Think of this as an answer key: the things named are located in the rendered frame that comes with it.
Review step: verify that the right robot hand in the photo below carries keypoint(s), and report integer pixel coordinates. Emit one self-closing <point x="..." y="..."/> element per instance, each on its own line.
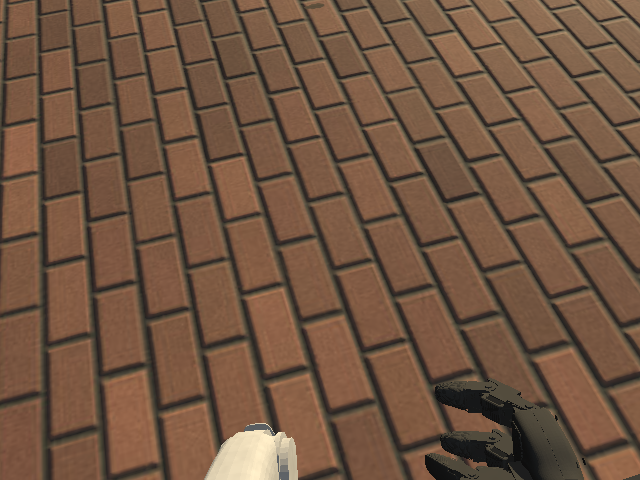
<point x="537" y="450"/>

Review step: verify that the robot left thigh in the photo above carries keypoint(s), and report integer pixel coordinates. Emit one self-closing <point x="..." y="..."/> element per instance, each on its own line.
<point x="255" y="455"/>

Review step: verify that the robot left shin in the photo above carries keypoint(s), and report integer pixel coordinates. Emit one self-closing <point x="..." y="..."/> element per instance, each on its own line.
<point x="258" y="426"/>

